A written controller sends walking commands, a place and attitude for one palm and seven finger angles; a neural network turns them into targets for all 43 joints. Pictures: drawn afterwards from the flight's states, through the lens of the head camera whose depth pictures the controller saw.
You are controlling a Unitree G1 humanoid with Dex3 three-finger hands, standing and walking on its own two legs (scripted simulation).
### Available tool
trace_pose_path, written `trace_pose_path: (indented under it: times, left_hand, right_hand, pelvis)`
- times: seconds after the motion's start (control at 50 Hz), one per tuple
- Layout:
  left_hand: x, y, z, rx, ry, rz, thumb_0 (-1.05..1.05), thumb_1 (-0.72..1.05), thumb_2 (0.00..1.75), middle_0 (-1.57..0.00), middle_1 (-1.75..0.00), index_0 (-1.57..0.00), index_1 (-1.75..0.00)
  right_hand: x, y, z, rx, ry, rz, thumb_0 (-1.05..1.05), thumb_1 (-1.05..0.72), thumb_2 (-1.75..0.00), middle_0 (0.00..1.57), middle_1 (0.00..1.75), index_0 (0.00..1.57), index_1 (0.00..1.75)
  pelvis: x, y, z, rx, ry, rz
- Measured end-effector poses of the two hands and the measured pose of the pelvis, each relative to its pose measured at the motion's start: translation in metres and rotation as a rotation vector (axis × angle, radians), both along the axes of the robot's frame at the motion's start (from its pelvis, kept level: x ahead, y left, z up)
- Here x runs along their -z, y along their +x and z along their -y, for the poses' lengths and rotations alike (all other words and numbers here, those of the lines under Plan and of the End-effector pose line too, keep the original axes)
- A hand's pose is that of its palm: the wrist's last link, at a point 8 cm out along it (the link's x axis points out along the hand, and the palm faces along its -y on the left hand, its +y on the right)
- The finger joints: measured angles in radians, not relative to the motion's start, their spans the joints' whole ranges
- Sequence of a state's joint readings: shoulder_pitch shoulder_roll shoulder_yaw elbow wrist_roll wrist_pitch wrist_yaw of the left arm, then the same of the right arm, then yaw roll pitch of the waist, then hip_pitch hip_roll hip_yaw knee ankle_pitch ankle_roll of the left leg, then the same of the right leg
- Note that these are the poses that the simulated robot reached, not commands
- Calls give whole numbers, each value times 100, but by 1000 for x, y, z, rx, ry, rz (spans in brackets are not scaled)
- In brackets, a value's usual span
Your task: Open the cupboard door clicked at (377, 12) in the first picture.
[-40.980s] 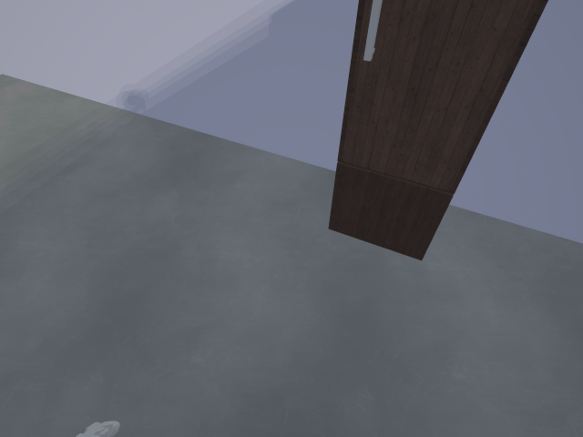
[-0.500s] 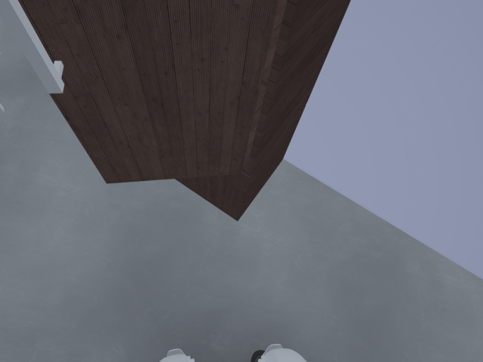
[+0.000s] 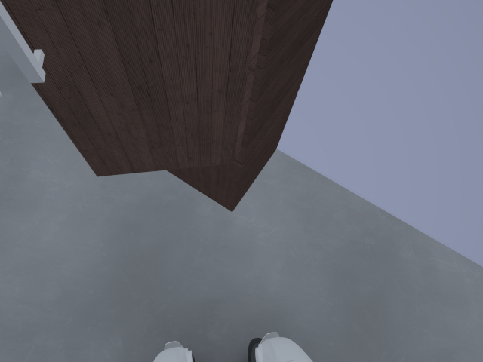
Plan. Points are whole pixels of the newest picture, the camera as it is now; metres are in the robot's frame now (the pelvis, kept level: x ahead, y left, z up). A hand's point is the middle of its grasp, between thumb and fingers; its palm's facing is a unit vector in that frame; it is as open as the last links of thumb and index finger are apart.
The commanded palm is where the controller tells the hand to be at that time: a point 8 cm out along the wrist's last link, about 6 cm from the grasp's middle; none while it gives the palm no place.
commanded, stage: move the hooked fingers beside the handle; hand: left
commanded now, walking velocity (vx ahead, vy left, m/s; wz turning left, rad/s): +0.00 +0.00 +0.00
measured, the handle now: (10, 23) +0.58 +0.26 +0.16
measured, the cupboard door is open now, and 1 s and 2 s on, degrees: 42 42 42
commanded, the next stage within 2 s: slide the fingers in behind the handle in 0.12 s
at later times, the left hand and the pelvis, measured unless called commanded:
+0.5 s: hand out of the picture +0.53 +0.29 +0.16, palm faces +0.01 -1.00 +0.03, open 14.0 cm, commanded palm +0.51 +0.33 +0.16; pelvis +0.02 +0.01 +0.00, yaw +0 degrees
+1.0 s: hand (4, 52) +0.52 +0.25 +0.17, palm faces +0.05 -1.00 +0.00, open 14.0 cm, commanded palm +0.50 +0.30 +0.16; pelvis +0.01 -0.01 +0.00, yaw +0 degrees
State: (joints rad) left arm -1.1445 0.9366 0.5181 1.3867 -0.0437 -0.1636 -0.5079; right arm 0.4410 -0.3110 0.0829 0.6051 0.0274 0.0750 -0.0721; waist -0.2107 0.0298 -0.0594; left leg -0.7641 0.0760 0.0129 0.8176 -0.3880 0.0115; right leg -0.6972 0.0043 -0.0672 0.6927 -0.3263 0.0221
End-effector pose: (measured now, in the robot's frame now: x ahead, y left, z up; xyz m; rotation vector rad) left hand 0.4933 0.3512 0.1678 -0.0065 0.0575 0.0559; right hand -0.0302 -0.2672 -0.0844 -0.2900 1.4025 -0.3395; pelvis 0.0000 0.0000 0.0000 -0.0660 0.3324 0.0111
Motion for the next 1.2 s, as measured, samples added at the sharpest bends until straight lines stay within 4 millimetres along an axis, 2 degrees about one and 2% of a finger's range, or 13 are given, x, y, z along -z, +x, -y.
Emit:
trace_pose_path:
  times: [0.16, 0.28, 0.38, 0.54, 0.62, 0.8, 0.9, 1.06, 1.2]
  left_hand:
    - [1, 8, -5, -3, -14, 33, -1, -50, 30, -30, -119, -30, -120]
    - [4, 9, -12, 0, -3, 12, -1, -50, 30, -30, -119, -30, -120]
    - [6, 10, -11, 16, 3, 26, -1, -50, 30, -30, -119, -30, -120]
    - [11, 13, 8, 38, -35, 19, -1, -50, 30, -30, -119, -30, -120]
    - [10, 12, 12, 8, -3, 23, -1, -50, 30, -30, -119, -31, -121]
    - [5, 5, 32, 23, -19, 31, -1, -50, 30, -30, -119, -30, -120]
    - [8, 4, 37, 2, -5, 4, -1, -50, 30, -30, -120, -30, -120]
    - [1, 4, 50, 17, -3, 49, -1, -50, 30, -30, -119, -30, -120]
    - [8, 6, 58, 14, -16, 4, -1, -50, 30, -30, -120, -30, -120]
  right_hand:
    - [-5, -24, -5, 38, -6, -72, 0, -90, -89, 20, 30, 20, 30]
    - [-8, -27, -8, 47, -7, -94, 0, -90, -89, 20, 30, 20, 30]
    - [-7, -16, -10, 31, 0, -89, 0, -90, -89, 20, 30, 20, 30]
    - [-3, 15, -10, 0, 14, -8, 0, -90, -89, 20, 30, 20, 30]
    - [0, 28, -11, -14, 26, 38, 0, -90, -89, 20, 30, 20, 30]
    - [6, 38, -9, -29, 58, 72, 0, -90, -89, 20, 30, 20, 30]
    - [6, 33, -2, -24, 47, 81, 0, -90, -89, 20, 30, 20, 30]
    - [3, 11, 7, -3, 32, 40, 0, -90, -89, 20, 30, 20, 30]
    - [1, -4, 10, 15, 23, 20, 0, -90, -89, 20, 30, 20, 30]
  pelvis:
    - [1, 2, -1, 12, -2, -19]
    - [0, 6, -4, 13, -5, -26]
    - [-1, 11, -7, 9, -7, -25]
    - [-2, 17, -8, 1, -7, -8]
    - [-2, 17, -8, 4, -5, -4]
    - [-4, 15, -2, -2, 4, 24]
    - [-4, 11, 2, -1, 8, 29]
    - [-4, 6, 7, 2, 12, 35]
    - [-5, 2, 8, 5, 14, 35]
